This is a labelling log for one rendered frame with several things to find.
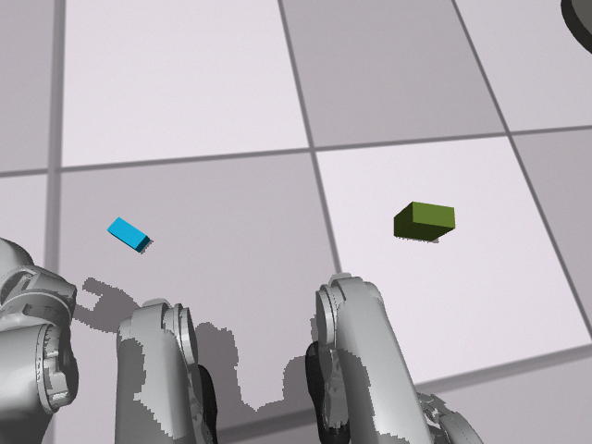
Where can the right robot hand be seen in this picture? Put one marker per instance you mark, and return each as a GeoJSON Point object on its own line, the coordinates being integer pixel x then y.
{"type": "Point", "coordinates": [454, 429]}

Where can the left robot arm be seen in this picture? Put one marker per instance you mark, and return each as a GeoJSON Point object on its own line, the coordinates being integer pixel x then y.
{"type": "Point", "coordinates": [38, 371]}

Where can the left robot hand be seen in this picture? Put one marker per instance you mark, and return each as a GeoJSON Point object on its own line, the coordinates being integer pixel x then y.
{"type": "Point", "coordinates": [12, 256]}

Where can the right robot foot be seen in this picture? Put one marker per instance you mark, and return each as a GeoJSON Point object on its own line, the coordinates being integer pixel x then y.
{"type": "Point", "coordinates": [315, 382]}

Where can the left robot foot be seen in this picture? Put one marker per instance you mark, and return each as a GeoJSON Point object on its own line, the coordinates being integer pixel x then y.
{"type": "Point", "coordinates": [209, 404]}

